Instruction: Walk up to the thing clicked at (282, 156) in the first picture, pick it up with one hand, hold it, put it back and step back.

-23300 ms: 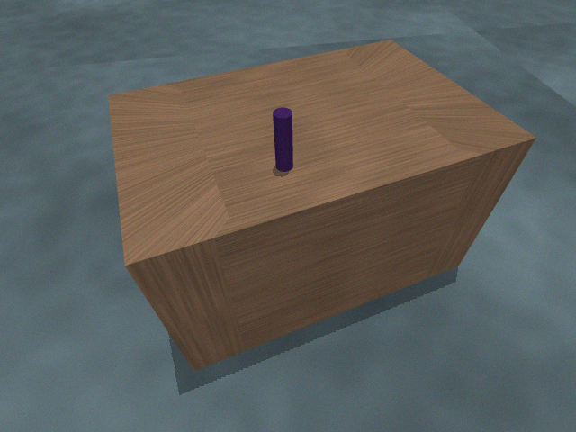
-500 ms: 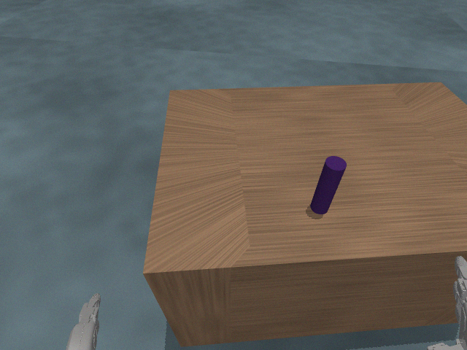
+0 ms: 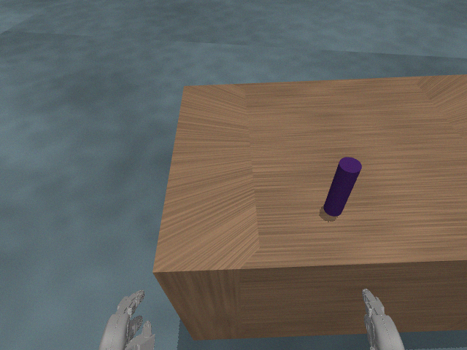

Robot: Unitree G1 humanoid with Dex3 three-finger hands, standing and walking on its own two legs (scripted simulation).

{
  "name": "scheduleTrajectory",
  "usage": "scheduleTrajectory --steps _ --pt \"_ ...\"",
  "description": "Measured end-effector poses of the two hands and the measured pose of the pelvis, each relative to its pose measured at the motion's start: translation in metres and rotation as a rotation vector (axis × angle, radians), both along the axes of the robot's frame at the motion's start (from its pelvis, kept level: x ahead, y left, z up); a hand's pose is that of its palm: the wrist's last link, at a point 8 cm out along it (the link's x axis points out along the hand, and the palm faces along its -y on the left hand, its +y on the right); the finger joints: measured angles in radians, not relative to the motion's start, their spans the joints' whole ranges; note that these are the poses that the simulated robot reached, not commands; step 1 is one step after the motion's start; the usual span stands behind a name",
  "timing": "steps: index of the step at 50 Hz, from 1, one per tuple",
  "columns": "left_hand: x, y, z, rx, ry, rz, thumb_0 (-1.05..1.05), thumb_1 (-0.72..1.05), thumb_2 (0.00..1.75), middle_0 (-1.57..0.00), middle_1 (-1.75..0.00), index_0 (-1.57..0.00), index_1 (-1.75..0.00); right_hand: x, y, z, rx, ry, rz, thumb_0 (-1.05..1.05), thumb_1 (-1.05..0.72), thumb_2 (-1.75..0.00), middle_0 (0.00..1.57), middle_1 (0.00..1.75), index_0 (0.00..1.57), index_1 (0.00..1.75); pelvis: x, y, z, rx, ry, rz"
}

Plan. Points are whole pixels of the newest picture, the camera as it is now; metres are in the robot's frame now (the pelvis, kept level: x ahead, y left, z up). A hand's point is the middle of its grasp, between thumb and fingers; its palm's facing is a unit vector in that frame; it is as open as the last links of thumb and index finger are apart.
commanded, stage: home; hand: right
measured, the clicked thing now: (340, 188) +0.47 -0.21 -0.04
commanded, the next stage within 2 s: none
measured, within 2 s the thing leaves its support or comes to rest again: neither
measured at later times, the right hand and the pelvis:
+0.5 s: hand out of the picture +0.12 -0.25 -0.14, palm faces -0.06 +0.92 -0.38, open 17.5 cm; pelvis +0.01 +0.00 +0.00, yaw +1 degrees
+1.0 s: hand out of the picture +0.05 -0.26 -0.15, palm faces -0.09 +0.93 -0.36, open 17.2 cm; pelvis -0.01 -0.01 +0.01, yaw +1 degrees
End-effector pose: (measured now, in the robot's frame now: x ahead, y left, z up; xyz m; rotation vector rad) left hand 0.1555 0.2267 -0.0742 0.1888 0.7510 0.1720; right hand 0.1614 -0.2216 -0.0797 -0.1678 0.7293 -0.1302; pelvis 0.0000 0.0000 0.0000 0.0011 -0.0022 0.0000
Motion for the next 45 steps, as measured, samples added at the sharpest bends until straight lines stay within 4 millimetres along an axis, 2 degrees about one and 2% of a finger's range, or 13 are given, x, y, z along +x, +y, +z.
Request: scheduleTrajectory --steps 6,12,15,24,29,36,45 --pt "-0.006 0.0 -0.012 -0.01 0.072 -0.013 0.01 0.88 0.89 -0.2 -0.29 -0.19 -0.3 0.001 -0.008 0.006 -0.029 -0.012 -0.03 -0.01 0.55 -0.05 0.06 0.05 0.06 0.05 0.004 -0.002 0.0 0.001 0.002 0.005" --pt "-0.018 0.004 -0.025 -0.006 0.167 0.0 0.01 0.9 0.9 -0.2 -0.29 -0.2 -0.3 -0.003 -0.009 0.001 -0.036 0.031 -0.04 -0.01 0.55 -0.05 0.06 0.05 0.06 0.05 0.007 -0.003 0.0 -0.002 0.013 0.005" --pt "-0.024 0.011 -0.031 0.018 0.21 -0.038 0.01 0.9 0.9 -0.2 -0.3 -0.2 -0.3 -0.006 -0.016 -0.007 -0.08 0.094 0.04 -0.01 0.55 -0.05 0.06 0.05 0.06 0.05 0.009 -0.004 -0.001 -0.004 0.015 0.007" --pt "-0.058 0.052 -0.039 0.075 0.334 0.009 0.01 0.9 0.9 -0.21 -0.3 -0.2 -0.3 -0.047 -0.069 -0.019 -0.183 0.317 0.025 -0.01 0.55 -0.05 0.06 0.05 0.06 0.05 0.012 -0.005 -0.001 -0.007 -0.019 0.018" --pt "-0.079 0.067 -0.039 0.098 0.405 0.037 0.01 0.9 0.9 -0.2 -0.3 -0.2 -0.3 -0.071 -0.086 -0.02 -0.21 0.399 -0.005 -0.01 0.54 -0.05 0.06 0.05 0.06 0.05 0.009 -0.006 0.002 -0.008 -0.037 0.021" --pt "-0.102 0.07 -0.04 0.099 0.469 0.052 0.01 0.9 0.9 -0.2 -0.3 -0.2 -0.3 -0.095 -0.092 -0.023 -0.208 0.468 -0.018 -0.01 0.51 -0.07 0.06 0.06 0.06 0.05 0.001 -0.007 0.005 -0.007 -0.053 0.023" --pt "-0.12 0.063 -0.042 0.08 0.514 0.059 0.01 0.9 0.9 -0.2 -0.3 -0.2 -0.3 -0.111 -0.086 -0.029 -0.18 0.514 -0.006 -0.01 0.49 -0.08 0.07 0.06 0.07 0.05 -0.007 -0.009 0.007 -0.005 -0.052 0.025"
